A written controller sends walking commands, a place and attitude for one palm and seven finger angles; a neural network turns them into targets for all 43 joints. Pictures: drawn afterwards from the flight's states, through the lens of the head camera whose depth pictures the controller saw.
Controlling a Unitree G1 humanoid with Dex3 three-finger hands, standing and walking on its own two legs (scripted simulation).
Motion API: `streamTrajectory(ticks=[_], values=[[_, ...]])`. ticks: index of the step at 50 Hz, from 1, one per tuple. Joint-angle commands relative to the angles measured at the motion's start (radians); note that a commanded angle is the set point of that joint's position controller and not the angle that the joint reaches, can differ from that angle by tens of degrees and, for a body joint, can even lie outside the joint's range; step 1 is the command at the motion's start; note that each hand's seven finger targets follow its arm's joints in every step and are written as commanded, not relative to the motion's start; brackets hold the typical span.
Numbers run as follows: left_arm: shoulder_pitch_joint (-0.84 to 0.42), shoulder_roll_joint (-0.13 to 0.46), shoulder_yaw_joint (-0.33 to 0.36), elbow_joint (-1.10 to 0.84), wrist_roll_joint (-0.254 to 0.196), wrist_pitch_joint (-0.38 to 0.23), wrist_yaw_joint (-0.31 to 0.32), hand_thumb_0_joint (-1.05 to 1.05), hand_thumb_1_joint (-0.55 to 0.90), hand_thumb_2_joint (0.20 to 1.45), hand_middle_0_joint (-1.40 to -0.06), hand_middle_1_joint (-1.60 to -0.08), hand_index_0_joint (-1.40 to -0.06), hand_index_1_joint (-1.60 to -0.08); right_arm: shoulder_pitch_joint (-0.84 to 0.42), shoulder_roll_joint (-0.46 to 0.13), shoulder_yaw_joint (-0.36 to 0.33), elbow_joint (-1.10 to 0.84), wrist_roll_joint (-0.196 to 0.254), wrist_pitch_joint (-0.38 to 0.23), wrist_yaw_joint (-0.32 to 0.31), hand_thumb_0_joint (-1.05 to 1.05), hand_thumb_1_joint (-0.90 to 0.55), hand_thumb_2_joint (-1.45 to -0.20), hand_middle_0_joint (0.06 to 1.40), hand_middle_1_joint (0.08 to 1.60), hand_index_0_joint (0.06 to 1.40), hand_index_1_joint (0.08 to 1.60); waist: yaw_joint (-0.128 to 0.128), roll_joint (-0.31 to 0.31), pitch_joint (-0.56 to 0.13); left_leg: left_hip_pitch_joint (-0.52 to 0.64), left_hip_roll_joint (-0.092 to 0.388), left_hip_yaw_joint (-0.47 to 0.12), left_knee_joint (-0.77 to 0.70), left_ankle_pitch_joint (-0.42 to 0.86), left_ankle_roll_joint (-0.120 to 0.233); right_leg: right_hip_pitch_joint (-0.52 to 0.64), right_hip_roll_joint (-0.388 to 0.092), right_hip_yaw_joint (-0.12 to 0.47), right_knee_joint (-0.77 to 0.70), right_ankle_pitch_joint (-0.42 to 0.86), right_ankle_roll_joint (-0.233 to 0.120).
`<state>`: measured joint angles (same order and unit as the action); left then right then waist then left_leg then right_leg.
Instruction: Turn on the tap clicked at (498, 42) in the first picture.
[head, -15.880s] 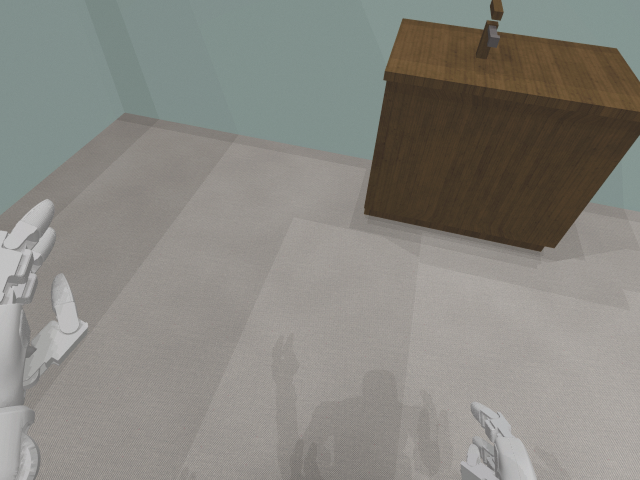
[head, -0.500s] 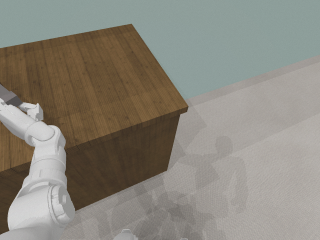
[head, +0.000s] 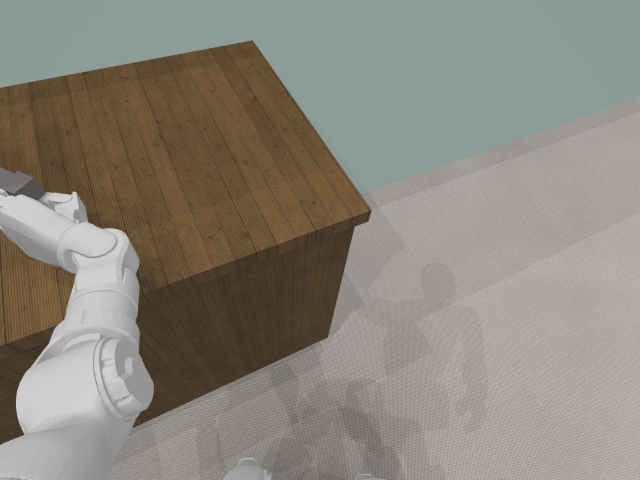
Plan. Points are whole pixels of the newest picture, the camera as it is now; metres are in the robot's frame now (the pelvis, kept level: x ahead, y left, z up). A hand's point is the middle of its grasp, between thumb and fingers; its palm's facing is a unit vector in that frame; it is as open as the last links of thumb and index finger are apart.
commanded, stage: push the lever round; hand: left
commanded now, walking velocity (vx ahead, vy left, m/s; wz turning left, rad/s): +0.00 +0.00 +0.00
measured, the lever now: (22, 190) +0.46 +0.34 +0.09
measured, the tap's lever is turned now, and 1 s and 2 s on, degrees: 39 79 79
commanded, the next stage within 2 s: lift the hand up off the lever in 0.54 s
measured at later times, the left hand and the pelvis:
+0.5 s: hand (92, 185) +0.49 +0.28 +0.06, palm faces +0.88 -0.46 -0.12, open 8.4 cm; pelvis +0.00 -0.01 +0.00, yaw +0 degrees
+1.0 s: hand (85, 173) +0.50 +0.28 +0.07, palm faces +0.87 -0.48 -0.11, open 8.0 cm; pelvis +0.02 -0.01 +0.00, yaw -1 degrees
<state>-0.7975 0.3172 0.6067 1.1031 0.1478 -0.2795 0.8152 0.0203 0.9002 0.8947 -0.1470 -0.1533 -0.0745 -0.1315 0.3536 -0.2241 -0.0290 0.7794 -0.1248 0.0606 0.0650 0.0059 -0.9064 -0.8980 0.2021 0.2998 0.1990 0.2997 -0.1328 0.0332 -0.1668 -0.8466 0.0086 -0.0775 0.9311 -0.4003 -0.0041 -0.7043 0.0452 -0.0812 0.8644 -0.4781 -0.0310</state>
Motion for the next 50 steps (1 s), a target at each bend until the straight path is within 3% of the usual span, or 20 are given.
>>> streamTrajectory(ticks=[1,3,6,8,10,12,13,17,18,19,21,23,30,35,37,39,42,47,48,50], values=[[-0.472,0.241,-0.057,-0.188,0.054,-0.055,-0.021,0.000,0.900,0.900,-0.150,-0.150,-0.150,-0.150,0.122,-0.175,-0.048,-0.044,-0.001,-0.012,-0.006,0.000,-0.900,-0.900,0.200,0.300,0.200,0.300,-0.029,0.094,-0.336,0.359,0.000,-0.008,-0.074,0.362,0.034,0.037,0.002,0.026,-0.105,0.350,0.015],[-0.493,0.222,-0.082,-0.189,0.058,-0.054,-0.022,0.000,0.900,0.900,-0.150,-0.150,-0.150,-0.150,0.120,-0.172,-0.048,-0.048,-0.001,-0.016,-0.003,0.000,-0.900,-0.900,0.200,0.300,0.200,0.300,-0.037,0.101,-0.331,0.353,-0.003,-0.002,-0.077,0.341,0.037,0.037,0.003,0.027,-0.112,0.339,0.017],[-0.521,0.272,-0.048,-0.175,0.064,-0.053,-0.017,0.000,0.900,0.900,-0.150,-0.150,-0.150,-0.150,0.128,-0.178,-0.048,-0.043,-0.002,-0.019,-0.008,0.000,-0.900,-0.900,0.200,0.300,0.200,0.300,-0.038,0.105,-0.328,0.339,-0.001,-0.007,-0.078,0.312,0.039,0.027,0.002,0.030,-0.113,0.317,0.016],[-0.541,0.268,-0.062,-0.199,0.065,-0.062,-0.014,0.000,0.900,0.900,-0.150,-0.150,-0.150,-0.150,0.135,-0.175,-0.048,-0.043,-0.005,-0.022,-0.006,0.000,-0.900,-0.900,0.200,0.300,0.200,0.300,-0.039,0.113,-0.370,0.361,-0.001,-0.006,-0.074,0.340,0.039,0.040,0.004,0.031,-0.110,0.341,0.016],[-0.542,0.263,-0.071,-0.151,0.070,-0.051,-0.016,0.000,0.900,0.900,-0.150,-0.150,-0.150,-0.150,0.135,-0.177,-0.044,-0.038,-0.005,-0.023,-0.005,0.000,-0.900,-0.900,0.200,0.300,0.200,0.300,-0.053,0.086,-0.329,0.327,0.000,-0.002,-0.072,0.317,0.041,0.030,0.003,0.029,-0.115,0.333,0.020],[-0.587,0.279,-0.071,-0.171,0.080,-0.054,-0.014,0.000,0.900,0.900,-0.150,-0.150,-0.150,-0.150,0.142,-0.182,-0.044,-0.036,-0.006,-0.025,-0.005,0.000,-0.900,-0.900,0.200,0.300,0.200,0.300,-0.056,0.117,-0.344,0.352,0.003,-0.012,-0.075,0.322,0.038,0.005,0.003,0.028,-0.109,0.314,0.016],[-0.599,0.253,-0.095,-0.178,0.084,-0.055,-0.012,0.000,0.900,0.900,-0.150,-0.150,-0.150,-0.150,0.142,-0.177,-0.045,-0.037,-0.008,-0.028,-0.001,0.000,-0.900,-0.900,0.200,0.300,0.200,0.300,-0.056,0.140,-0.359,0.368,0.002,-0.007,-0.073,0.331,0.037,0.003,0.006,0.027,-0.111,0.319,0.015],[-0.576,0.330,-0.035,-0.145,0.086,-0.049,-0.007,0.000,0.900,0.900,-0.150,-0.150,-0.150,-0.150,0.158,-0.182,-0.042,-0.036,-0.008,-0.028,-0.002,0.000,-0.900,-0.900,0.200,0.300,0.200,0.300,-0.051,0.108,-0.371,0.321,0.000,-0.003,-0.060,0.334,0.043,0.037,0.002,0.034,-0.103,0.354,0.021],[-0.594,0.309,-0.059,-0.145,0.088,-0.046,-0.009,0.000,0.900,0.900,-0.150,-0.150,-0.150,-0.150,0.154,-0.180,-0.041,-0.036,-0.008,-0.028,-0.001,0.000,-0.900,-0.900,0.200,0.300,0.200,0.300,-0.059,0.124,-0.364,0.319,-0.001,0.002,-0.058,0.323,0.045,0.031,0.001,0.038,-0.108,0.353,0.022],[-0.599,0.320,-0.052,-0.130,0.092,-0.044,-0.008,0.000,0.900,0.900,-0.150,-0.150,-0.150,-0.150,0.160,-0.180,-0.041,-0.034,-0.009,-0.029,-0.001,0.000,-0.900,-0.900,0.200,0.300,0.200,0.300,-0.062,0.088,-0.361,0.302,-0.001,0.002,-0.058,0.312,0.048,0.039,0.001,0.036,-0.110,0.353,0.024],[-0.605,0.363,-0.026,-0.130,0.096,-0.043,-0.009,0.000,0.900,0.900,-0.150,-0.150,-0.150,-0.150,0.166,-0.184,-0.041,-0.036,-0.007,-0.029,-0.005,0.000,-0.900,-0.900,0.200,0.300,0.200,0.300,-0.059,0.105,-0.359,0.287,-0.001,0.003,-0.059,0.304,0.048,0.050,-0.002,0.041,-0.110,0.359,0.024],[-0.635,0.347,-0.048,-0.159,0.102,-0.049,-0.008,0.000,0.900,0.900,-0.150,-0.150,-0.150,-0.150,0.173,-0.182,-0.042,-0.036,-0.010,-0.031,-0.001,0.000,-0.900,-0.900,0.200,0.300,0.200,0.300,-0.058,0.149,-0.388,0.333,0.002,-0.001,-0.060,0.338,0.043,0.034,0.002,0.035,-0.104,0.364,0.021],[-0.633,0.380,-0.031,-0.114,0.109,-0.034,-0.008,0.000,0.900,0.900,-0.150,-0.150,-0.150,-0.150,0.186,-0.185,-0.039,-0.035,-0.010,-0.038,0.004,0.000,-0.900,-0.900,0.200,0.300,0.200,0.300,-0.070,0.114,-0.386,0.284,0.001,0.012,-0.041,0.321,0.053,0.053,0.000,0.046,-0.109,0.399,0.031],[-0.593,0.432,0.014,-0.135,0.102,-0.035,-0.013,0.000,0.900,0.900,-0.150,-0.150,-0.150,-0.150,0.199,-0.185,-0.039,-0.049,-0.007,-0.039,0.004,0.000,-0.900,-0.900,0.200,0.300,0.200,0.300,-0.048,0.117,-0.427,0.276,-0.001,0.021,-0.038,0.342,0.054,0.113,-0.005,0.057,-0.106,0.465,0.038],[-0.594,0.434,0.011,-0.147,0.099,-0.034,-0.022,0.000,0.900,0.900,-0.150,-0.150,-0.150,-0.150,0.205,-0.185,-0.036,-0.051,-0.004,-0.035,0.004,0.000,-0.900,-0.900,0.200,0.300,0.200,0.300,-0.047,0.142,-0.419,0.284,0.000,0.020,-0.044,0.362,0.051,0.118,-0.005,0.055,-0.100,0.474,0.036],[-0.551,0.421,0.013,-0.136,0.092,-0.027,-0.028,0.000,0.900,0.900,-0.150,-0.150,-0.150,-0.150,0.204,-0.182,-0.039,-0.053,-0.002,-0.035,0.006,0.000,-0.900,-0.900,0.200,0.300,0.200,0.300,-0.043,0.115,-0.401,0.283,0.000,0.026,-0.044,0.367,0.053,0.135,-0.004,0.055,-0.112,0.498,0.041],[-0.552,0.466,0.045,-0.182,0.084,-0.027,-0.035,0.000,0.900,0.900,-0.150,-0.150,-0.150,-0.150,0.208,-0.185,-0.036,-0.062,0.003,-0.030,0.002,0.000,-0.900,-0.900,0.200,0.300,0.200,0.300,-0.032,0.125,-0.412,0.278,-0.003,0.030,-0.054,0.376,0.054,0.180,-0.010,0.061,-0.110,0.537,0.044],[-0.501,0.434,0.043,-0.238,0.071,-0.028,-0.040,0.000,0.900,0.900,-0.150,-0.150,-0.150,-0.150,0.206,-0.183,-0.043,-0.063,0.006,-0.027,0.003,0.000,-0.900,-0.900,0.200,0.300,0.200,0.300,-0.021,0.131,-0.415,0.343,0.001,0.030,-0.065,0.449,0.049,0.197,-0.004,0.049,-0.111,0.568,0.039],[-0.462,0.421,0.048,-0.246,0.067,-0.026,-0.040,0.000,0.900,0.900,-0.150,-0.150,-0.150,-0.150,0.203,-0.179,-0.044,-0.066,0.006,-0.027,0.005,0.000,-0.900,-0.900,0.200,0.300,0.200,0.300,-0.005,0.139,-0.413,0.355,-0.001,0.034,-0.068,0.467,0.048,0.206,-0.002,0.048,-0.116,0.582,0.038],[-0.437,0.398,0.034,-0.248,0.064,-0.017,-0.046,0.000,0.900,0.900,-0.150,-0.150,-0.150,-0.150,0.197,-0.180,-0.047,-0.064,0.009,-0.022,0.006,0.000,-0.900,-0.900,0.200,0.300,0.200,0.300,-0.011,0.120,-0.391,0.360,0.000,0.036,-0.071,0.478,0.048,0.211,-0.002,0.044,-0.122,0.586,0.038]])
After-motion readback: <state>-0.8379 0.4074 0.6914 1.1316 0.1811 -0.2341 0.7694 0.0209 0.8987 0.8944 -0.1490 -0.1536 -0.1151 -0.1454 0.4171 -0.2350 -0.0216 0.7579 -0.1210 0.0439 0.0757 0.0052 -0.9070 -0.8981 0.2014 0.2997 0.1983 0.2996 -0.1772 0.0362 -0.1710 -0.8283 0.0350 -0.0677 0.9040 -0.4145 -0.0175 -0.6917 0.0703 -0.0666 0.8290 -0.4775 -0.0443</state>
